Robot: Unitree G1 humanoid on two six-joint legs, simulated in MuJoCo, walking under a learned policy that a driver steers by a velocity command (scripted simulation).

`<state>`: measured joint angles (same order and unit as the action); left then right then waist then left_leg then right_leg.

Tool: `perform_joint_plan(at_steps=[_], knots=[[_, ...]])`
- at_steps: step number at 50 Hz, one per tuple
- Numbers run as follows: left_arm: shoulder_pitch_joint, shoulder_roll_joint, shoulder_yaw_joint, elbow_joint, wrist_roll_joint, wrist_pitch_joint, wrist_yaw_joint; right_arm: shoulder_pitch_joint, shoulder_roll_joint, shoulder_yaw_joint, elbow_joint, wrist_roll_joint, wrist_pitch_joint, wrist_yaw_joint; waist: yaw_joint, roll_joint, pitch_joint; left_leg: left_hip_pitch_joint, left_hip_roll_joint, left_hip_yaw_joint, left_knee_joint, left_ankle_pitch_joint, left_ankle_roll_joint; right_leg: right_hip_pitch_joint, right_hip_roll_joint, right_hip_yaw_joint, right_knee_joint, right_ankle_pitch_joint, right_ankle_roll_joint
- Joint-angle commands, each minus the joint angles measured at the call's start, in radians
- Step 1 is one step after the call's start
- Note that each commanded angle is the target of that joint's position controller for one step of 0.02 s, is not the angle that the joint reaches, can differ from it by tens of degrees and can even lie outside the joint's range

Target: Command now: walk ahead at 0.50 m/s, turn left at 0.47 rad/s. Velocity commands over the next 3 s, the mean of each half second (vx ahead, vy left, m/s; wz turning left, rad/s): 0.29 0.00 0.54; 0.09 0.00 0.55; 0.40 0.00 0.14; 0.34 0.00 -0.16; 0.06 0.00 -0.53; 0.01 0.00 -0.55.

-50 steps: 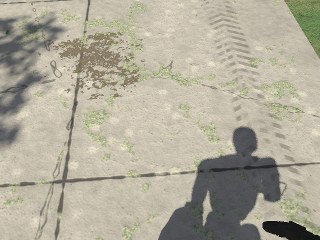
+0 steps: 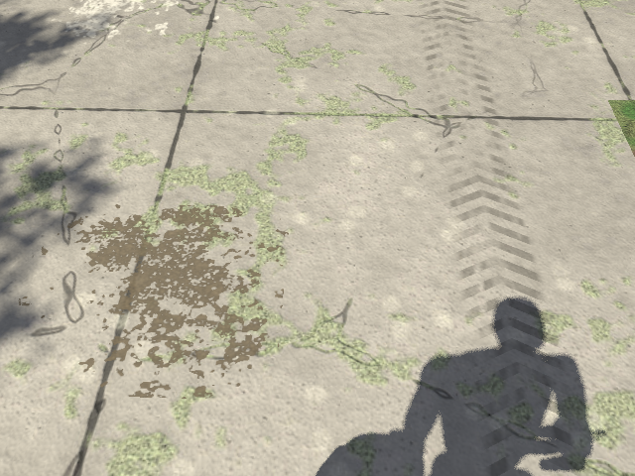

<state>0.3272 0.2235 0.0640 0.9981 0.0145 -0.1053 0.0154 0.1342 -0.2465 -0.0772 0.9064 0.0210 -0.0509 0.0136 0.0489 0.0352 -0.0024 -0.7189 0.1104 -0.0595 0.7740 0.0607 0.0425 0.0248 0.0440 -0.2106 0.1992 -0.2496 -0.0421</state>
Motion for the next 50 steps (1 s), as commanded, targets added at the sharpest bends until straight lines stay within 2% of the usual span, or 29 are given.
perform_joint_plan(at_steps=[1, 3, 5, 7, 8, 9, 10, 11, 12, 13, 14, 15, 17, 20, 25, 28, 31, 33, 34, 35, 36, 37, 38, 39, 41, 42, 45, 48, 50], knots=[[0.025, 0.157, 0.032, -0.039, -0.01, 0.002, 0.013, -0.141, -0.016, 0.009, -0.106, -0.002, -0.011, 0.021, 0.021, -0.062, 0.104, -0.038, -0.006, 0.057, -0.091, 0.02, 0.012, -0.002, -0.305, 0.045, -0.066, 0.387, -0.101], [0.042, 0.168, 0.037, -0.036, -0.017, 0.019, 0.014, -0.179, -0.017, 0.011, -0.14, 0.001, -0.011, 0.036, 0.024, -0.067, 0.113, -0.057, -0.021, 0.092, -0.122, -0.055, 0.028, 0.077, -0.332, 0.025, -0.015, 0.474, -0.097], [0.016, 0.193, 0.044, -0.05, -0.023, 0.034, 0.02, -0.167, -0.039, 0.002, -0.164, 0.004, -0.01, 0.049, -0.01, -0.098, 0.084, 0.027, -0.065, 0.147, -0.14, -0.151, 0.058, 0.107, -0.342, -0.006, 0.077, 0.741, -0.08], [-0.028, 0.224, 0.052, -0.074, -0.023, 0.054, 0.032, -0.024, -0.1, -0.029, -0.151, 0.002, -0.009, 0.054, -0.1, -0.143, -0.004, 0.233, -0.154, 0.204, -0.141, -0.228, 0.094, 0.09, -0.323, -0.023, 0.324, 1.098, -0.049], [-0.054, 0.227, 0.049, -0.088, -0.029, 0.059, 0.035, 0.133, -0.158, -0.058, -0.115, 0.0, -0.013, 0.047, -0.182, -0.129, -0.087, 0.458, -0.189, 0.191, -0.238, -0.112, 0.126, 0.01, -0.282, -0.034, 0.539, 1.053, -0.01], [-0.046, 0.209, 0.041, -0.116, -0.015, 0.045, 0.032, 0.237, -0.247, -0.087, -0.098, -0.011, -0.007, 0.02, -0.212, -0.009, -0.183, 0.756, -0.058, -0.022, -0.253, 0.157, 0.184, -0.24, -0.217, -0.03, 0.855, 0.638, 0.054], [0.065, 0.067, -0.003, -0.16, 0.008, 0.012, 0.011, 0.162, -0.333, -0.091, -0.145, -0.03, -0.007, 0.01, -0.077, 0.242, -0.337, 1.113, 0.254, -0.578, -0.279, 0.478, 0.427, -0.657, 0.017, 0.085, 1.28, -0.378, 0.129], [-0.008, 0.156, 0.012, -0.168, -0.022, -0.024, -0.007, 0.223, -0.276, -0.072, -0.154, -0.033, 0.0, 0.011, -0.153, 0.077, -0.482, 1.122, 0.262, -0.619, -0.336, 0.516, 0.432, -0.683, -0.008, 0.315, 1.34, -0.4, 0.103], [-0.096, 0.163, 0.015, -0.203, -0.054, -0.03, -0.008, 0.165, -0.219, -0.057, -0.166, -0.031, -0.002, 0.009, -0.145, 0.043, -0.367, 1.028, 0.22, -0.448, -0.329, 0.518, 0.378, -0.73, -0.061, 0.322, 1.296, -0.333, 0.078], [-0.117, 0.154, 0.016, -0.199, -0.043, -0.025, 0.002, 0.096, -0.182, -0.05, -0.172, -0.009, -0.007, 0.011, -0.103, -0.047, -0.209, 0.846, 0.158, -0.33, -0.358, 0.464, 0.321, -0.74, -0.1, 0.296, 1.188, -0.265, 0.076], [-0.125, 0.172, 0.027, -0.194, -0.019, -0.009, 0.016, 0.048, -0.145, -0.04, -0.185, 0.001, -0.007, 0.005, -0.074, -0.063, -0.15, 0.714, 0.123, -0.276, -0.388, 0.401, 0.29, -0.702, -0.129, 0.288, 1.115, -0.225, 0.08], [-0.111, 0.181, 0.035, -0.199, -0.012, 0.011, 0.021, 0.019, -0.141, -0.036, -0.197, -0.01, -0.003, 0.002, -0.041, -0.057, -0.117, 0.591, 0.101, -0.25, -0.418, 0.394, 0.285, -0.629, -0.138, 0.289, 1.08, -0.204, 0.082], [-0.087, 0.154, 0.034, -0.215, -0.007, 0.039, 0.028, 0.01, -0.168, -0.044, -0.206, -0.024, -0.002, 0.0, -0.01, -0.029, -0.107, 0.483, 0.075, -0.218, -0.437, 0.443, 0.283, -0.571, -0.128, 0.278, 0.987, -0.177, 0.097], [-0.117, 0.135, 0.027, -0.239, 0.001, 0.055, 0.038, 0.027, -0.202, -0.054, -0.212, -0.017, 0.008, -0.016, -0.012, 0.012, -0.135, 0.467, 0.04, -0.184, -0.418, 0.469, 0.256, -0.582, -0.098, 0.27, 0.83, -0.078, 0.122], [-0.238, 0.139, 0.021, -0.288, -0.007, 0.07, 0.03, 0.031, -0.202, -0.052, -0.232, -0.003, 0.054, -0.045, -0.054, 0.064, -0.145, 0.478, 0.004, -0.24, -0.392, 0.166, 0.185, -0.572, -0.061, 0.294, 0.626, 0.06, 0.139], [-0.283, 0.149, 0.021, -0.311, -0.012, 0.064, 0.022, 0.037, -0.2, -0.05, -0.244, -0.008, 0.069, -0.05, -0.071, 0.095, -0.121, 0.502, 0.005, -0.317, -0.363, 0.058, 0.176, -0.561, -0.034, 0.312, 0.528, 0.025, 0.136], [-0.26, 0.165, 0.028, -0.319, -0.015, 0.046, 0.011, 0.024, -0.193, -0.045, -0.265, -0.004, 0.076, -0.051, -0.055, 0.127, -0.118, 0.548, 0.003, -0.398, -0.301, 0.096, 0.157, -0.49, -0.012, 0.318, 0.388, -0.007, 0.111], [-0.183, 0.186, 0.039, -0.303, -0.012, 0.031, 0.005, -0.008, -0.171, -0.035, -0.292, 0.001, 0.08, -0.056, -0.006, 0.116, -0.12, 0.492, -0.059, -0.388, -0.222, 0.014, 0.094, -0.297, -0.06, 0.32, 0.167, 0.22, 0.069], [-0.154, 0.255, 0.054, -0.31, 0.005, 0.034, 0.012, 0.04, -0.113, -0.018, -0.305, -0.016, 0.079, -0.056, -0.033, -0.042, -0.179, 0.375, -0.138, -0.286, -0.039, -0.272, 0.039, -0.125, -0.272, 0.476, 0.182, 0.458, -0.009], [-0.145, 0.299, 0.063, -0.302, 0.035, 0.051, 0.013, 0.118, -0.11, -0.019, -0.325, -0.011, 0.072, -0.053, -0.091, -0.331, -0.169, 0.137, -0.295, -0.125, 0.152, -0.764, -0.025, -0.018, -0.466, 0.729, 0.181, 0.758, -0.211], [-0.134, 0.246, 0.056, -0.316, 0.022, 0.054, 0.013, 0.138, -0.207, -0.042, -0.31, -0.02, 0.059, -0.044, -0.068, -0.299, -0.192, 0.068, -0.216, -0.109, 0.381, -0.771, -0.07, -0.016, -0.524, 0.792, 0.179, 0.755, -0.285], [-0.155, 0.191, 0.042, -0.335, 0.014, 0.057, 0.018, 0.115, -0.247, -0.059, -0.292, -0.007, 0.065, -0.041, -0.054, -0.202, -0.166, 0.059, -0.185, -0.1, 0.468, -0.691, -0.089, -0.044, -0.454, 0.653, 0.201, 0.7, -0.246], [-0.189, 0.168, 0.036, -0.342, 0.007, 0.065, 0.02, 0.107, -0.233, -0.061, -0.277, -0.001, 0.08, -0.045, -0.063, -0.144, -0.132, 0.058, -0.166, -0.081, 0.494, -0.625, -0.109, -0.081, -0.378, 0.542, 0.208, 0.624, -0.192], [-0.209, 0.162, 0.033, -0.348, -0.003, 0.072, 0.023, 0.093, -0.216, -0.058, -0.283, -0.002, 0.094, -0.047, -0.062, -0.139, -0.105, 0.049, -0.151, -0.073, 0.5, -0.576, -0.121, -0.11, -0.346, 0.489, 0.197, 0.558, -0.167], [-0.217, 0.181, 0.037, -0.348, 0.003, 0.087, 0.028, 0.07, -0.156, -0.041, -0.305, 0.007, 0.105, -0.039, -0.062, -0.166, -0.072, 0.093, -0.141, -0.009, 0.428, -0.506, -0.129, -0.172, -0.289, 0.381, 0.159, 0.507, -0.152], [-0.207, 0.19, 0.042, -0.347, 0.005, 0.093, 0.031, 0.05, -0.136, -0.035, -0.32, 0.01, 0.105, -0.037, -0.05, -0.192, -0.073, 0.098, -0.137, 0.014, 0.37, -0.491, -0.132, -0.162, -0.284, 0.353, 0.147, 0.493, -0.156], [-0.162, 0.215, 0.054, -0.338, -0.009, 0.099, 0.031, -0.005, -0.105, -0.017, -0.357, 0.001, 0.098, -0.021, -0.006, -0.223, -0.107, 0.181, -0.098, 0.051, 0.166, -0.472, -0.111, -0.17, -0.296, 0.339, 0.082, 0.114, -0.164], [-0.162, 0.244, 0.06, -0.333, -0.029, 0.087, 0.01, 0.015, -0.115, -0.015, -0.352, -0.004, 0.081, -0.001, -0.013, -0.247, -0.091, 0.341, -0.112, 0.098, -0.025, -0.476, -0.062, -0.259, -0.309, 0.343, 0.035, -0.111, -0.162], [-0.166, 0.24, 0.056, -0.324, -0.044, 0.079, -0.007, 0.07, -0.114, -0.017, -0.321, -0.007, 0.067, 0.006, -0.046, -0.22, -0.068, 0.467, -0.127, 0.125, -0.201, -0.38, -0.02, -0.31, -0.308, 0.332, 0.054, -0.193, -0.144]])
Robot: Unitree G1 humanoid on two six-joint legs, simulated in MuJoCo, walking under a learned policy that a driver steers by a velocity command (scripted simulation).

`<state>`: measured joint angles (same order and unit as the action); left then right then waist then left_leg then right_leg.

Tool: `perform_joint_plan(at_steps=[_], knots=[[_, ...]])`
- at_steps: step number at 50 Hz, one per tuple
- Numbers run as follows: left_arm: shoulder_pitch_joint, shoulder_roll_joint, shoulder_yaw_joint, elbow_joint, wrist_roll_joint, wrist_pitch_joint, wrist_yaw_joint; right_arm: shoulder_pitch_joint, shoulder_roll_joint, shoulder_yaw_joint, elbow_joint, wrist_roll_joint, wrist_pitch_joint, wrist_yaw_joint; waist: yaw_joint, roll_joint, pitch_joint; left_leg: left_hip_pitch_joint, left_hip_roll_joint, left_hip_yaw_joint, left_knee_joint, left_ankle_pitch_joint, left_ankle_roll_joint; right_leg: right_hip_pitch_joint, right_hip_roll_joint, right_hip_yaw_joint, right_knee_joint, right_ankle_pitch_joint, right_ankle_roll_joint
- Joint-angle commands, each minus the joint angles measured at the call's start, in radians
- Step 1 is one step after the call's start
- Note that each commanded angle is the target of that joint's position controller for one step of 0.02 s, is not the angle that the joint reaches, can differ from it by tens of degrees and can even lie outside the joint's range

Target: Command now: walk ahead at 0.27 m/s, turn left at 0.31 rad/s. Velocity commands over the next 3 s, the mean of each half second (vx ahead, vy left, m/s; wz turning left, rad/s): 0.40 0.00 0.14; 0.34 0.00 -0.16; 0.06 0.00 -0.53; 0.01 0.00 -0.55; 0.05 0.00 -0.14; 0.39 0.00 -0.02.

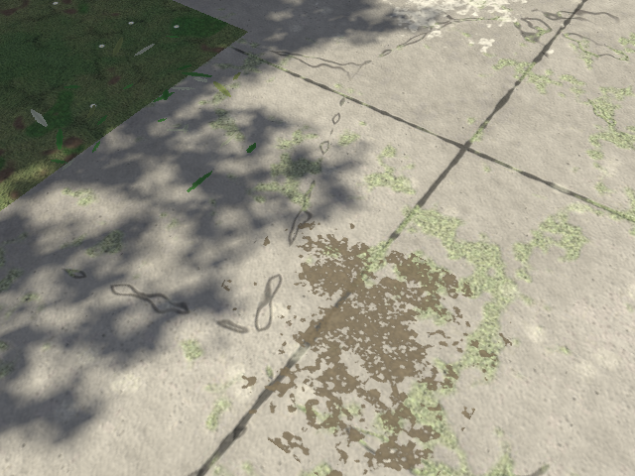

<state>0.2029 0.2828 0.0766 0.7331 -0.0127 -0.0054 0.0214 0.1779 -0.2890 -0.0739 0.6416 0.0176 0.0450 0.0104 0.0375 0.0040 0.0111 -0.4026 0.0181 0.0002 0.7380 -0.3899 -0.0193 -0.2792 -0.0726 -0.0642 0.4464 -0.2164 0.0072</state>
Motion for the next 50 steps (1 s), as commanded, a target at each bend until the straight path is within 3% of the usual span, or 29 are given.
perform_joint_plan(at_steps=[1, 2, 3, 4, 5, 6, 7, 9, 14, 18, 22, 24, 25, 26, 27, 28, 29, 30, 31, 33, 34, 36, 38, 41, 45, 47, 48, 49, 50], knots=[[-0.038, 0.164, 0.036, -0.051, -0.019, -0.023, -0.021, 0.075, -0.063, -0.02, -0.027, -0.006, -0.035, 0.011, -0.057, -0.165, -0.072, 0.251, -0.053, 0.082, -0.257, 0.119, 0.062, -0.056, -0.174, 0.165, -0.158, -0.252, -0.175], [-0.029, 0.123, 0.021, -0.041, -0.014, -0.028, -0.028, 0.135, -0.066, -0.024, -0.002, -0.003, -0.041, 0.008, -0.084, -0.129, -0.076, 0.374, -0.053, 0.065, -0.307, 0.106, 0.077, -0.128, -0.142, 0.129, -0.088, -0.266, -0.137], [-0.047, 0.044, -0.006, -0.05, 0.008, -0.038, -0.039, 0.218, -0.104, -0.032, 0.014, -0.005, -0.048, -0.002, -0.113, 0.003, -0.094, 0.508, 0.095, -0.149, -0.381, 0.04, 0.114, -0.256, -0.069, 0.04, 0.143, -0.266, -0.06], [-0.091, 0.017, -0.015, -0.113, 0.024, -0.056, -0.044, 0.252, -0.242, -0.057, 0.001, -0.016, -0.051, -0.006, -0.109, 0.267, -0.06, 0.566, 0.328, -0.538, -0.478, -0.067, 0.254, -0.549, 0.053, -0.041, 0.425, -0.384, 0.005], [-0.158, 0.116, 0.012, -0.134, -0.009, -0.072, -0.034, 0.273, -0.239, -0.061, 0.004, -0.027, -0.075, -0.002, -0.158, 0.209, -0.009, 0.463, 0.382, -0.66, -0.546, -0.178, 0.355, -0.623, 0.022, 0.075, 0.59, -0.39, -0.003], [-0.139, 0.15, 0.024, -0.126, -0.028, -0.078, -0.037, 0.23, -0.183, -0.041, 0.004, -0.022, -0.094, -0.002, -0.121, 0.187, 0.052, 0.444, 0.346, -0.591, -0.556, -0.234, 0.332, -0.665, -0.015, 0.107, 0.634, -0.285, -0.022], [-0.11, 0.146, 0.025, -0.1, -0.02, -0.08, -0.039, 0.192, -0.143, -0.027, 0.002, -0.017, -0.106, -0.003, -0.097, 0.175, 0.073, 0.423, 0.295, -0.503, -0.56, -0.197, 0.295, -0.665, -0.033, 0.11, 0.635, -0.186, -0.03], [-0.087, 0.137, 0.028, -0.079, 0.005, -0.084, -0.042, 0.146, -0.114, -0.013, -0.003, -0.015, -0.112, -0.007, -0.07, 0.147, 0.073, 0.39, 0.237, -0.372, -0.582, 0.008, 0.25, -0.615, -0.05, 0.11, 0.584, -0.036, -0.018], [-0.144, 0.057, -0.003, -0.077, 0.004, -0.085, -0.054, 0.187, -0.119, -0.015, 0.031, -0.015, -0.115, -0.02, -0.086, 0.096, 0.042, 0.356, 0.168, -0.16, -0.592, 0.327, 0.218, -0.482, -0.014, 0.062, 0.351, 0.204, 0.023], [-0.253, 0.045, -0.017, -0.113, -0.008, -0.09, -0.074, 0.25, -0.149, -0.024, 0.073, -0.003, -0.115, -0.021, -0.126, 0.098, 0.081, 0.35, 0.19, -0.132, -0.591, 0.327, 0.215, -0.409, 0.018, 0.043, 0.175, 0.264, 0.011], [-0.268, 0.071, -0.014, -0.135, -0.011, -0.099, -0.091, 0.263, -0.167, -0.031, 0.104, 0.007, -0.108, -0.023, -0.104, 0.104, 0.094, 0.432, 0.241, -0.143, -0.539, 0.434, 0.195, -0.368, 0.031, 0.048, 0.088, 0.191, -0.045], [-0.187, 0.107, 0.002, -0.122, -0.004, -0.1, -0.085, 0.247, -0.188, -0.036, 0.107, 0.005, -0.101, -0.026, -0.049, 0.125, 0.022, 0.466, 0.229, -0.118, -0.418, 0.756, 0.171, -0.218, 0.081, 0.006, 0.073, 0.132, -0.082], [-0.056, 0.141, 0.022, -0.087, 0.0, -0.097, -0.075, 0.24, -0.181, -0.032, 0.108, 0.003, -0.095, -0.029, 0.022, 0.117, -0.069, 0.441, 0.187, -0.077, -0.255, 0.928, 0.147, -0.028, 0.114, -0.023, 0.057, 0.143, -0.114], [0.114, 0.188, 0.038, -0.052, 0.004, -0.093, -0.063, 0.246, -0.153, -0.018, 0.099, -0.009, -0.095, -0.032, 0.094, 0.092, -0.2, 0.279, 0.147, -0.051, -0.019, 0.832, 0.113, 0.273, 0.029, 0.061, 0.105, 0.174, -0.162], [0.236, 0.296, 0.062, -0.032, 0.027, -0.09, -0.057, 0.371, -0.037, 0.017, 0.07, -0.01, -0.111, -0.025, 0.064, -0.175, -0.394, -0.126, -0.012, -0.017, 0.429, 0.339, 0.032, 0.693, -0.264, 0.546, 0.068, -0.007, -0.334], [0.261, 0.22, 0.04, -0.018, 0.011, -0.089, -0.062, 0.34, -0.065, 0.017, 0.088, 0.0, -0.134, -0.02, 0.085, -0.257, -0.476, -0.253, -0.077, -0.16, 0.576, -0.166, 0.032, 0.724, -0.326, 0.845, -0.126, -0.156, -0.36], [0.183, 0.177, 0.023, -0.021, 0.002, -0.085, -0.056, 0.226, -0.143, -0.007, 0.059, 0.03, -0.144, -0.011, 0.08, -0.188, -0.275, -0.364, -0.01, -0.149, 0.641, -0.129, 0.04, 0.588, -0.292, 0.702, -0.152, -0.228, -0.302], [0.117, 0.151, 0.014, -0.029, 0.002, -0.079, -0.051, 0.153, -0.143, -0.001, 0.039, 0.03, -0.149, -0.009, 0.055, -0.105, -0.16, -0.363, 0.045, -0.107, 0.603, -0.043, 0.052, 0.426, -0.257, 0.569, -0.168, -0.188, -0.271], [0.062, 0.126, 0.005, -0.032, 0.01, -0.078, -0.052, 0.116, -0.132, -0.001, 0.034, 0.011, -0.148, -0.012, 0.019, -0.053, -0.078, -0.33, 0.081, -0.085, 0.531, 0.022, 0.052, 0.272, -0.214, 0.474, -0.198, -0.105, -0.257], [0.002, 0.099, -0.002, -0.04, 0.025, -0.089, -0.055, 0.164, -0.105, -0.004, 0.056, 0.001, -0.126, -0.014, -0.046, -0.093, -0.041, -0.211, 0.123, -0.09, 0.456, 0.096, 0.046, 0.103, -0.158, 0.367, -0.261, -0.005, -0.25], [-0.003, 0.1, 0.0, -0.034, 0.021, -0.097, -0.056, 0.186, -0.084, 0.0, 0.067, 0.0, -0.115, -0.016, -0.06, -0.096, -0.038, -0.189, 0.127, -0.081, 0.435, 0.106, 0.038, 0.067, -0.151, 0.332, -0.286, 0.033, -0.261], [-0.004, 0.12, 0.003, -0.019, 0.017, -0.107, -0.054, 0.152, -0.074, 0.001, 0.053, -0.019, -0.106, -0.027, -0.076, -0.075, 0.006, -0.188, 0.119, -0.06, 0.35, 0.135, 0.005, 0.005, -0.141, 0.261, -0.296, 0.311, -0.278], [0.006, 0.137, 0.008, -0.006, 0.016, -0.102, -0.043, 0.096, -0.058, 0.008, 0.031, -0.035, -0.114, -0.031, -0.073, -0.057, 0.008, -0.173, 0.104, -0.046, 0.208, 0.227, -0.022, 0.001, -0.111, 0.181, -0.266, 0.555, -0.266], [0.052, 0.165, 0.019, 0.008, 0.003, -0.078, -0.027, -0.023, -0.031, 0.019, 0.008, -0.031, -0.127, -0.02, -0.024, -0.061, -0.015, -0.098, 0.04, -0.023, -0.033, 0.415, -0.031, 0.02, -0.058, 0.123, -0.21, 0.59, -0.217], [0.097, 0.183, 0.029, 0.02, -0.014, -0.041, -0.011, -0.088, -0.078, 0.002, -0.019, -0.021, -0.128, -0.01, -0.008, -0.095, -0.045, -0.058, -0.001, -0.068, -0.19, 0.426, -0.019, 0.114, -0.094, 0.229, -0.106, 0.441, -0.187], [0.066, 0.173, 0.029, 0.006, -0.017, -0.03, -0.003, -0.04, -0.111, -0.015, -0.008, -0.027, -0.134, -0.008, -0.045, -0.108, -0.066, 0.02, -0.006, -0.072, -0.264, 0.425, 0.008, 0.126, -0.092, 0.283, -0.013, 0.367, -0.152], [0.057, 0.145, 0.022, -0.003, -0.015, -0.026, -0.001, 0.012, -0.127, -0.024, 0.008, -0.034, -0.14, -0.011, -0.069, -0.091, -0.091, 0.12, 0.006, -0.057, -0.325, 0.506, 0.031, 0.103, -0.043, 0.275, 0.074, 0.32, -0.12], [0.071, 0.088, 0.004, -0.029, 0.004, -0.028, -0.003, 0.075, -0.188, -0.037, 0.003, -0.053, -0.144, -0.021, -0.078, 0.012, -0.192, 0.314, 0.153, -0.162, -0.293, 0.8, 0.089, 0.011, 0.039, 0.235, 0.267, 0.129, -0.071], [0.233, 0.015, -0.017, -0.02, 0.02, -0.032, -0.006, 0.091, -0.216, -0.04, -0.016, -0.067, -0.127, -0.031, -0.024, 0.256, -0.303, 0.588, 0.413, -0.399, -0.23, 1.12, 0.242, -0.252, 0.157, 0.147, 0.56, -0.477, -0.002]])
Over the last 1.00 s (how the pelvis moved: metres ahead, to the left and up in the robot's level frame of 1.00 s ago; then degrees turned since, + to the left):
0.31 0.05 0.00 34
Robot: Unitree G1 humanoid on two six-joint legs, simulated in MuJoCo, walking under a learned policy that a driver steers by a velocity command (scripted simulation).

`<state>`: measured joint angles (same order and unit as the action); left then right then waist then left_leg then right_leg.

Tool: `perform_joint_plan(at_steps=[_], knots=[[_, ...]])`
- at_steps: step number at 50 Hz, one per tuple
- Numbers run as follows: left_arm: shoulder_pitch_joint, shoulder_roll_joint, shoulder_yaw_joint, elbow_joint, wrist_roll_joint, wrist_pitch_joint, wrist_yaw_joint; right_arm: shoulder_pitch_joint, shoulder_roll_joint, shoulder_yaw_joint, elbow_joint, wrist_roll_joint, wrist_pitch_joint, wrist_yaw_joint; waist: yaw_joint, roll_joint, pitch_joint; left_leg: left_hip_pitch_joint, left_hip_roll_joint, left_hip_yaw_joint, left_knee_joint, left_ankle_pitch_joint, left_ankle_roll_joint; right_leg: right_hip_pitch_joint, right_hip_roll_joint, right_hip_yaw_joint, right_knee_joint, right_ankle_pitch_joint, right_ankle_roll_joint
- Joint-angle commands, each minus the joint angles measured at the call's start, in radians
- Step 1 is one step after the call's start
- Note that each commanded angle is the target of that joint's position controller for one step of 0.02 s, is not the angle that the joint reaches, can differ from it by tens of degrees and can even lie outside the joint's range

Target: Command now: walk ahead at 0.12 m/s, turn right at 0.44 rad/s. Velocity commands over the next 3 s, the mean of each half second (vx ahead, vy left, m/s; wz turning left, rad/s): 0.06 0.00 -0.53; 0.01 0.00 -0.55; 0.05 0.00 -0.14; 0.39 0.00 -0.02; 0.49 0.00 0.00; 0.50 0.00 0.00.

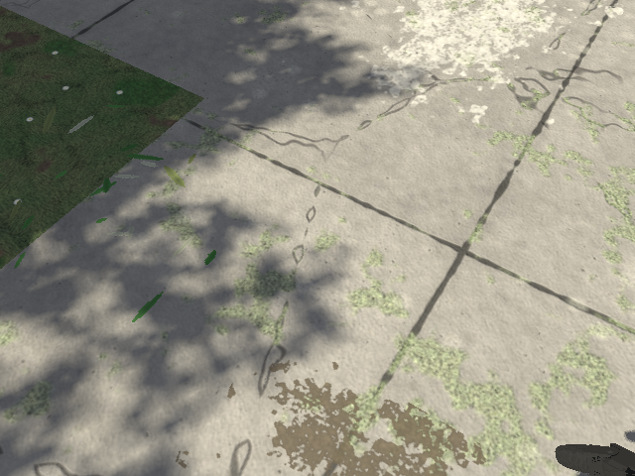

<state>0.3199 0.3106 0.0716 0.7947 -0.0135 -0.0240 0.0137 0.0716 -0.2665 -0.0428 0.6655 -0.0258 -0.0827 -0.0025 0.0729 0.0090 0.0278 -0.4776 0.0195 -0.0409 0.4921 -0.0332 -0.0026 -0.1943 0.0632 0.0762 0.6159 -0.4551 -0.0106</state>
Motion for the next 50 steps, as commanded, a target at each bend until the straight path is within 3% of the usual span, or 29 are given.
perform_joint_plan(at_steps=[1, 2, 3, 4, 6, 8, 11, 14, 16, 18, 19, 20, 21, 22, 23, 24, 25, 27, 32, 38, 40, 42, 43, 44, 45, 46, 47, 48, 50], knots=[[0.163, 0.064, -0.002, -0.077, -0.002, -0.008, 0.0, 0.217, -0.2, -0.064, -0.042, -0.005, 0.018, -0.011, -0.076, 0.287, -0.411, 0.667, 0.456, -0.484, -0.031, 0.591, 0.29, -0.406, -0.007, 0.039, 0.56, -0.295, 0.037], [0.093, 0.128, 0.02, -0.079, -0.016, 0.009, 0.004, 0.181, -0.154, -0.053, -0.05, 0.007, 0.03, -0.012, -0.089, 0.183, -0.336, 0.603, 0.396, -0.412, -0.069, 0.37, 0.263, -0.459, -0.046, 0.034, 0.637, -0.215, 0.056], [0.025, 0.133, 0.027, -0.091, -0.015, 0.03, 0.013, 0.132, -0.127, -0.043, -0.051, 0.01, 0.039, -0.015, -0.089, 0.127, -0.259, 0.516, 0.345, -0.326, -0.097, 0.218, 0.232, -0.488, -0.074, 0.01, 0.647, -0.145, 0.071], [0.001, 0.134, 0.033, -0.096, -0.011, 0.053, 0.02, 0.082, -0.113, -0.036, -0.052, 0.008, 0.047, -0.017, -0.076, 0.116, -0.198, 0.413, 0.311, -0.261, -0.131, 0.121, 0.222, -0.473, -0.098, 0.006, 0.641, -0.094, 0.086], [0.014, 0.1, 0.032, -0.108, -0.009, 0.085, 0.026, 0.018, -0.129, -0.041, -0.048, -0.006, 0.054, -0.022, -0.042, 0.158, -0.134, 0.227, 0.255, -0.137, -0.204, 0.021, 0.215, -0.36, -0.106, -0.034, 0.601, -0.011, 0.101], [0.008, 0.076, 0.029, -0.124, -0.005, 0.092, 0.027, 0.001, -0.129, -0.045, -0.043, -0.008, 0.053, -0.029, -0.039, 0.162, -0.125, 0.194, 0.252, -0.069, -0.227, 0.009, 0.223, -0.318, -0.108, -0.06, 0.527, 0.025, 0.099], [-0.054, 0.052, 0.017, -0.161, 0.004, 0.089, 0.013, -0.004, -0.147, -0.055, -0.032, 0.004, 0.057, -0.038, -0.059, 0.138, -0.144, 0.218, 0.282, -0.02, -0.223, 0.029, 0.236, -0.263, -0.134, -0.07, 0.365, 0.069, 0.077], [-0.078, 0.069, 0.021, -0.182, 0.003, 0.09, -0.006, -0.001, -0.175, -0.066, -0.018, 0.013, 0.067, -0.035, -0.069, 0.142, -0.153, 0.234, 0.308, 0.005, -0.215, 0.005, 0.233, -0.19, -0.13, -0.104, 0.245, 0.091, 0.048], [-0.071, 0.08, 0.028, -0.188, 0.003, 0.093, -0.017, -0.002, -0.187, -0.071, -0.007, 0.026, 0.074, -0.029, -0.058, 0.143, -0.144, 0.244, 0.316, 0.021, -0.188, -0.033, 0.208, -0.141, -0.118, -0.127, 0.142, 0.112, 0.019], [-0.008, 0.085, 0.039, -0.163, 0.008, 0.093, -0.02, 0.002, -0.172, -0.07, 0.013, 0.044, 0.084, -0.028, -0.027, 0.11, -0.139, 0.198, 0.282, 0.079, -0.097, -0.125, 0.135, -0.017, -0.074, -0.16, -0.037, 0.211, -0.031], [0.024, 0.119, 0.052, -0.156, 0.015, 0.092, -0.014, 0.047, -0.135, -0.064, 0.037, 0.043, 0.091, -0.024, -0.026, 0.01, -0.099, 0.108, 0.222, 0.144, 0.04, -0.237, 0.054, 0.048, -0.1, -0.067, -0.163, 0.304, -0.076], [0.027, 0.234, 0.075, -0.184, 0.015, 0.089, 0.008, 0.073, -0.07, -0.046, 0.019, 0.003, 0.095, -0.017, -0.068, -0.315, -0.066, -0.154, 0.071, 0.253, 0.382, -0.549, -0.067, 0.15, -0.37, 0.319, -0.254, 0.578, -0.193], [0.0, 0.279, 0.076, -0.22, 0.048, 0.068, 0.0, -0.036, -0.109, -0.059, -0.03, 0.003, 0.09, -0.028, -0.016, -0.307, -0.067, -0.242, -0.019, 0.069, 0.575, -0.657, -0.077, 0.022, -0.462, 0.472, -0.315, 0.575, -0.349], [-0.034, 0.246, 0.068, -0.22, 0.059, 0.045, -0.006, -0.073, -0.138, -0.068, -0.033, 0.019, 0.09, -0.036, -0.017, -0.214, -0.059, -0.246, -0.003, 0.004, 0.654, -0.569, -0.057, -0.003, -0.407, 0.397, -0.335, 0.466, -0.319], [-0.09, 0.217, 0.061, -0.223, 0.042, 0.031, -0.004, -0.046, -0.145, -0.076, -0.019, 0.026, 0.092, -0.042, -0.054, -0.179, -0.043, -0.251, 0.011, -0.014, 0.651, -0.461, -0.042, -0.007, -0.35, 0.322, -0.325, 0.41, -0.252], [-0.133, 0.177, 0.049, -0.229, 0.022, 0.029, 0.001, -0.019, -0.146, -0.081, 0.009, 0.015, 0.095, -0.052, -0.072, -0.139, -0.058, -0.243, 0.019, -0.022, 0.646, -0.396, -0.044, 0.005, -0.312, 0.28, -0.308, 0.393, -0.205], [-0.158, 0.156, 0.039, -0.235, 0.01, 0.03, 0.007, 0.001, -0.147, -0.084, 0.017, 0.006, 0.096, -0.055, -0.085, -0.151, -0.069, -0.219, 0.011, -0.018, 0.661, -0.349, -0.053, -0.003, -0.291, 0.248, -0.296, 0.457, -0.194], [-0.144, 0.133, 0.029, -0.243, 0.015, 0.033, 0.017, 0.019, -0.131, -0.081, 0.018, 0.015, 0.089, -0.047, -0.09, -0.141, -0.115, -0.178, -0.009, -0.021, 0.674, -0.298, -0.065, 0.024, -0.267, 0.226, -0.276, 0.552, -0.198], [-0.099, 0.163, 0.043, -0.244, 0.006, 0.045, 0.031, -0.034, -0.097, -0.062, 0.002, 0.026, 0.077, -0.036, -0.053, -0.148, -0.12, -0.145, -0.029, -0.041, 0.406, -0.276, -0.088, 0.105, -0.249, 0.272, -0.246, 0.514, -0.204], [-0.131, 0.18, 0.054, -0.267, 0.005, 0.061, 0.014, -0.02, -0.118, -0.064, 0.002, 0.038, 0.059, -0.01, -0.045, -0.175, -0.116, 0.022, -0.063, -0.05, 0.203, -0.345, -0.072, 0.044, -0.238, 0.4, -0.219, 0.531, -0.224], [-0.151, 0.178, 0.054, -0.273, -0.003, 0.065, 0.011, 0.002, -0.123, -0.066, 0.002, 0.04, 0.051, -0.001, -0.055, -0.178, -0.126, 0.072, -0.069, -0.052, 0.107, -0.331, -0.059, 0.06, -0.226, 0.441, -0.193, 0.582, -0.214], [-0.19, 0.169, 0.052, -0.282, -0.02, 0.071, 0.015, 0.063, -0.127, -0.072, 0.02, 0.037, 0.043, 0.006, -0.1, -0.163, -0.134, 0.211, -0.061, -0.033, -0.113, -0.157, -0.032, 0.02, -0.177, 0.433, -0.147, 0.542, -0.164], [-0.173, 0.14, 0.045, -0.285, -0.017, 0.071, 0.019, 0.093, -0.167, -0.084, 0.026, 0.027, 0.043, 0.003, -0.096, -0.112, -0.154, 0.336, 0.034, -0.088, -0.152, -0.054, 0.004, -0.067, -0.131, 0.394, -0.088, 0.391, -0.114], [-0.105, 0.075, 0.028, -0.275, 0.004, 0.069, 0.015, 0.084, -0.224, -0.091, 0.011, 0.011, 0.052, -0.004, -0.046, 0.124, -0.171, 0.434, 0.248, -0.277, -0.167, 0.144, 0.091, -0.199, -0.007, 0.223, 0.132, 0.028, -0.05], [-0.125, 0.138, 0.049, -0.302, -0.001, 0.058, 0.018, 0.08, -0.246, -0.093, 0.018, -0.018, 0.054, 0.001, -0.046, 0.297, -0.104, 0.368, 0.377, -0.479, -0.181, 0.271, 0.268, -0.373, 0.082, 0.098, 0.317, -0.23, 0.006], [-0.101, 0.203, 0.07, -0.274, 0.012, 0.052, 0.019, 0.042, -0.191, -0.079, -0.006, -0.006, 0.049, -0.001, -0.047, 0.186, -0.094, 0.349, 0.378, -0.437, -0.175, 0.256, 0.3, -0.38, 0.023, 0.123, 0.493, -0.187, 0.042], [-0.094, 0.208, 0.077, -0.248, 0.006, 0.055, 0.017, 0.001, -0.149, -0.067, -0.012, 0.006, 0.05, -0.005, -0.034, 0.134, -0.081, 0.336, 0.31, -0.334, -0.157, 0.23, 0.256, -0.38, 0.019, 0.119, 0.554, -0.121, 0.059], [-0.082, 0.176, 0.072, -0.224, 0.005, 0.065, 0.021, -0.018, -0.137, -0.061, -0.018, 0.017, 0.052, -0.007, -0.03, 0.106, -0.073, 0.342, 0.252, -0.263, -0.144, 0.192, 0.218, -0.384, 0.018, 0.114, 0.58, -0.078, 0.077], [-0.097, 0.12, 0.054, -0.224, 0.003, 0.073, 0.018, -0.003, -0.131, -0.052, -0.007, 0.029, 0.058, -0.013, -0.047, 0.111, -0.064, 0.346, 0.218, -0.196, -0.138, 0.254, 0.221, -0.38, 0.021, 0.096, 0.581, -0.02, 0.101]])
Over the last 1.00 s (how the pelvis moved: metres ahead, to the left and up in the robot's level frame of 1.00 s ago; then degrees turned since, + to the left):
0.44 0.02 -0.02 -5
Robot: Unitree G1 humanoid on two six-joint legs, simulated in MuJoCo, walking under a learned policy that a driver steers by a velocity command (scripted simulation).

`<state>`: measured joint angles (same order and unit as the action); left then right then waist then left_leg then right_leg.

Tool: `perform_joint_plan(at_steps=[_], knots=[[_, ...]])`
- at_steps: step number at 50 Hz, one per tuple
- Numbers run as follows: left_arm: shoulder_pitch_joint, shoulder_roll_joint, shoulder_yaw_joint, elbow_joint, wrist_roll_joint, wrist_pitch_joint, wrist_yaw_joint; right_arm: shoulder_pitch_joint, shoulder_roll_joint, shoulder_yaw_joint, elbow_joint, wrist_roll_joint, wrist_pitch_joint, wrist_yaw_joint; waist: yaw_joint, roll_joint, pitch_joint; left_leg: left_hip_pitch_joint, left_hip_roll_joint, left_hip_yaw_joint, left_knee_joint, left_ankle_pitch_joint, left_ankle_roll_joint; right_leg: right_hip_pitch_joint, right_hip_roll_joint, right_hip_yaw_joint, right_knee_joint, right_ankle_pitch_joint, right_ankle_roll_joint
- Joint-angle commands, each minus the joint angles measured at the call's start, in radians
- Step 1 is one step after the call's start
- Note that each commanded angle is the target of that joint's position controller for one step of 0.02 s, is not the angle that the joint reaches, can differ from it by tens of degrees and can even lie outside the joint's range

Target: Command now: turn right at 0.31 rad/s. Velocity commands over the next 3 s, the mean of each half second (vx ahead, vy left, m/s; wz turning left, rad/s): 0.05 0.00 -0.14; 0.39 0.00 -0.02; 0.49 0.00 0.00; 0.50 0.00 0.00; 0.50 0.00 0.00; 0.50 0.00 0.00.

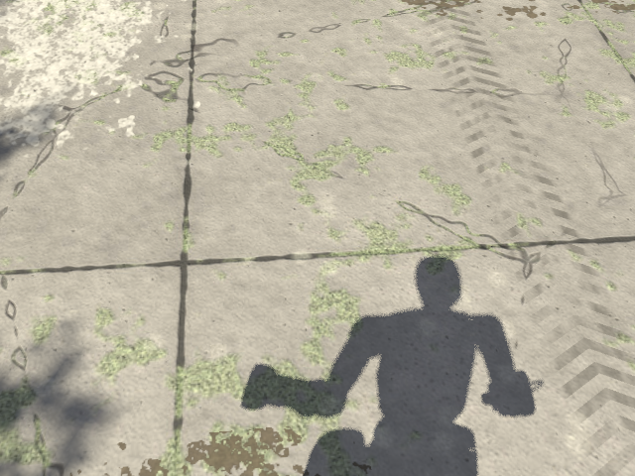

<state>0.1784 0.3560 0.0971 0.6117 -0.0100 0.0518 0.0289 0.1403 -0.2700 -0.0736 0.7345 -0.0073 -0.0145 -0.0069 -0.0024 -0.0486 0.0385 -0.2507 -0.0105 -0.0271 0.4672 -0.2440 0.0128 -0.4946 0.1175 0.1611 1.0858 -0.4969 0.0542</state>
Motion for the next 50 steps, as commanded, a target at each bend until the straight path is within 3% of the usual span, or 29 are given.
perform_joint_plan(at_steps=[1, 5, 7, 9, 10, 11, 12, 13, 14, 17, 19, 21, 22, 24, 26, 29, 31, 32, 33, 34, 35, 36, 37, 38, 40, 45, 50], knots=[[0.026, 0.054, 0.02, -0.047, -0.005, -0.004, 0.001, -0.058, -0.125, -0.02, -0.069, 0.006, -0.006, -0.01, 0.019, 0.184, -0.08, 0.131, 0.23, -0.18, -0.115, 0.47, 0.206, -0.064, -0.037, -0.013, 0.059, 0.037, 0.043], [-0.031, -0.008, -0.015, -0.065, 0.005, -0.009, -0.006, -0.044, -0.146, -0.021, -0.058, 0.004, 0.011, -0.01, -0.017, 0.245, -0.115, 0.147, 0.219, -0.132, -0.099, 0.46, 0.202, 0.101, -0.105, -0.107, -0.286, 0.029, 0.046], [-0.024, 0.012, -0.011, -0.057, -0.003, -0.011, -0.009, -0.014, -0.171, -0.025, -0.046, 0.012, 0.018, -0.006, -0.031, 0.258, -0.113, 0.138, 0.231, -0.153, -0.088, 0.445, 0.207, 0.175, -0.101, -0.146, -0.426, 0.078, 0.039], [0.038, 0.011, -0.008, -0.022, 0.001, -0.014, -0.012, -0.016, -0.157, -0.014, -0.037, 0.027, 0.019, -0.003, 0.008, 0.229, -0.101, 0.091, 0.214, -0.143, -0.057, 0.397, 0.172, 0.31, -0.088, -0.172, -0.696, 0.291, 0.002], [0.038, 0.031, -0.007, -0.024, 0.009, -0.015, -0.011, 0.03, -0.135, -0.005, -0.019, 0.028, 0.01, -0.001, 0.004, 0.193, -0.101, 0.038, 0.198, -0.135, -0.052, 0.328, 0.116, 0.405, -0.114, -0.125, -0.773, 0.399, -0.028], [0.053, 0.088, 0.0, -0.036, 0.017, -0.015, -0.002, 0.054, -0.105, 0.008, -0.02, -0.001, -0.005, 0.006, -0.017, 0.068, -0.145, -0.036, 0.145, -0.081, 0.022, 0.195, 0.039, 0.519, -0.237, 0.013, -0.738, 0.636, -0.067], [-0.004, 0.105, -0.003, -0.033, 0.032, -0.014, -0.002, 0.092, -0.053, 0.023, -0.019, -0.019, -0.018, 0.011, -0.082, -0.123, -0.144, -0.03, 0.068, 0.007, 0.003, -0.028, -0.029, 0.426, -0.313, 0.069, -0.684, 0.631, -0.15], [-0.034, 0.028, -0.019, -0.045, 0.032, -0.023, -0.014, 0.032, -0.088, 0.021, -0.016, -0.025, -0.017, 0.006, -0.036, -0.091, -0.128, 0.043, 0.074, 0.003, -0.012, -0.012, -0.064, 0.337, -0.289, 0.064, -0.698, 0.471, -0.176], [-0.032, 0.003, -0.027, -0.035, 0.038, -0.031, -0.022, -0.006, -0.106, 0.017, -0.016, -0.021, -0.015, 0.006, -0.022, -0.065, -0.1, 0.048, 0.066, 0.011, -0.011, 0.041, -0.074, 0.323, -0.245, 0.038, -0.703, 0.368, -0.151], [-0.01, 0.022, -0.028, -0.015, 0.034, -0.051, -0.022, 0.003, -0.112, 0.015, 0.002, -0.009, -0.002, -0.005, -0.015, -0.071, -0.043, 0.042, 0.07, 0.007, -0.011, 0.091, -0.07, 0.283, -0.217, 0.024, -0.71, 0.365, -0.118], [0.032, 0.028, -0.027, -0.001, 0.027, -0.048, -0.014, 0.018, -0.1, 0.017, 0.021, -0.001, -0.001, -0.009, 0.004, -0.082, -0.047, 0.01, 0.027, 0.062, 0.05, -0.041, -0.067, 0.295, -0.215, 0.046, -0.746, 0.103, -0.138], [0.099, 0.094, -0.009, 0.01, 0.015, -0.041, -0.009, -0.025, -0.103, 0.014, 0.007, 0.016, -0.01, -0.009, 0.052, -0.134, 0.037, -0.162, -0.006, 0.096, 0.19, -0.176, -0.049, 0.291, -0.306, 0.21, -0.857, -0.241, -0.221], [0.127, 0.106, -0.005, 0.018, 0.013, -0.046, -0.006, -0.059, -0.111, 0.01, -0.01, 0.025, -0.021, -0.006, 0.071, -0.156, 0.081, -0.238, 0.013, 0.063, 0.273, -0.229, -0.03, 0.285, -0.358, 0.298, -0.902, -0.28, -0.26], [0.154, 0.089, -0.008, 0.033, 0.009, -0.07, -0.002, -0.067, -0.125, -0.002, -0.025, 0.041, -0.043, 0.007, 0.069, -0.161, 0.098, -0.399, 0.073, -0.011, 0.432, -0.307, 0.013, 0.37, -0.43, 0.387, -0.923, -0.205, -0.308], [0.118, 0.066, -0.012, 0.026, -0.006, -0.083, -0.003, -0.049, -0.117, 0.0, -0.014, 0.041, -0.062, 0.024, 0.048, -0.097, 0.067, -0.403, 0.097, -0.009, 0.373, -0.266, 0.038, 0.422, -0.407, 0.314, -0.914, -0.096, -0.288], [0.065, 0.087, -0.004, 0.017, -0.012, -0.082, -0.017, -0.012, -0.089, 0.014, 0.015, 0.031, -0.076, 0.048, 0.02, -0.07, 0.008, -0.15, 0.051, 0.061, 0.189, -0.108, 0.032, 0.318, -0.322, 0.138, -0.885, 0.097, -0.255], [0.057, 0.08, -0.005, 0.025, -0.018, -0.078, -0.025, 0.096, -0.099, 0.008, 0.061, 0.03, -0.075, 0.052, -0.037, -0.05, -0.026, 0.085, 0.002, 0.107, 0.074, 0.066, 0.016, 0.199, -0.29, 0.073, -0.819, 0.102, -0.234], [0.068, 0.056, -0.013, 0.03, -0.012, -0.078, -0.027, 0.171, -0.111, 0.001, 0.09, 0.031, -0.07, 0.047, -0.067, -0.03, -0.04, 0.193, -0.016, 0.11, 0.061, 0.057, 0.013, 0.136, -0.266, 0.052, -0.76, 0.083, -0.214], [0.066, 0.011, -0.028, 0.032, -0.003, -0.083, -0.03, 0.255, -0.135, -0.008, 0.106, 0.035, -0.07, 0.038, -0.105, 0.018, -0.052, 0.301, 0.038, 0.03, 0.021, 0.008, 0.035, 0.055, -0.221, 0.001, -0.62, 0.085, -0.173], [0.054, -0.072, -0.054, 0.008, 0.019, -0.093, -0.031, 0.361, -0.227, -0.022, 0.108, 0.025, -0.072, 0.025, -0.125, 0.262, -0.095, 0.386, 0.276, -0.304, -0.126, -0.104, 0.115, -0.068, -0.117, -0.122, -0.225, -0.01, -0.086], [0.077, -0.019, -0.036, -0.039, -0.017, -0.111, -0.022, 0.358, -0.305, -0.037, 0.099, 0.009, -0.081, 0.038, -0.098, 0.378, -0.09, 0.386, 0.418, -0.719, -0.3, -0.423, 0.268, -0.264, -0.051, -0.087, -0.006, -0.112, -0.069], [0.065, 0.055, -0.017, -0.023, -0.04, -0.124, -0.017, 0.268, -0.237, -0.018, 0.074, 0.011, -0.089, 0.04, -0.075, 0.237, 0.008, 0.327, 0.419, -0.703, -0.326, -0.548, 0.269, -0.342, -0.132, -0.038, 0.09, -0.029, -0.085], [0.042, 0.072, -0.011, -0.013, -0.039, -0.129, -0.02, 0.223, -0.186, -0.004, 0.063, 0.012, -0.092, 0.036, -0.062, 0.19, 0.061, 0.288, 0.373, -0.581, -0.316, -0.473, 0.232, -0.365, -0.169, -0.052, 0.092, 0.082, -0.1], [0.047, 0.051, -0.013, 0.007, -0.024, -0.131, -0.021, 0.193, -0.171, 0.003, 0.053, 0.005, -0.093, 0.035, -0.045, 0.145, 0.054, 0.266, 0.321, -0.477, -0.312, -0.347, 0.203, -0.339, -0.196, -0.065, 0.072, 0.164, -0.103], [0.044, 0.031, -0.012, 0.019, -0.005, -0.131, -0.03, 0.185, -0.148, 0.013, 0.049, 0.0, -0.089, 0.029, -0.032, 0.145, 0.043, 0.234, 0.249, -0.321, -0.324, -0.133, 0.169, -0.279, -0.228, -0.081, 0.007, 0.279, -0.092], [-0.041, -0.017, -0.025, -0.009, 0.0, -0.126, -0.038, 0.248, -0.143, 0.018, 0.072, 0.009, -0.08, 0.016, -0.05, 0.111, 0.03, 0.255, 0.206, -0.138, -0.337, 0.274, 0.173, -0.295, -0.22, -0.137, -0.173, 0.434, -0.041], [-0.213, -0.054, -0.046, -0.059, -0.01, -0.145, -0.066, 0.309, -0.158, 0.018, 0.098, 0.015, -0.065, 0.001, -0.099, 0.115, 0.075, 0.225, 0.191, -0.055, -0.361, 0.302, 0.161, -0.193, -0.181, -0.186, -0.462, 0.601, -0.036]])
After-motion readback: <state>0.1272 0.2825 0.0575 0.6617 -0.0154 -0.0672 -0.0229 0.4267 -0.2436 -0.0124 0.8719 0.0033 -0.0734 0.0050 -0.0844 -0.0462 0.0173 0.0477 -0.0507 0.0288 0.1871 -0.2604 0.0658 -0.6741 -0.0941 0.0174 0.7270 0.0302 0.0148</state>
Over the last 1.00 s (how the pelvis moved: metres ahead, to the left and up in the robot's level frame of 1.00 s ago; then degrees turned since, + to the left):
0.05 0.00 0.01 -34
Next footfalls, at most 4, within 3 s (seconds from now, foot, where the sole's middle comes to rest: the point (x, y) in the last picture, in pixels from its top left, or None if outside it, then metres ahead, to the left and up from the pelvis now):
0.22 right None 0.02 -0.15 -0.78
0.66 left None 0.12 0.10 -0.78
1.18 right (372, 468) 0.48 -0.12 -0.78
1.70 left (266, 336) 0.78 0.11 -0.78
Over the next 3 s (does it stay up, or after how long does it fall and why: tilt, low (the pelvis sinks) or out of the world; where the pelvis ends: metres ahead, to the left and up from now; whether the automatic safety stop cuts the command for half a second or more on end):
stays up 1.32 0.01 0.01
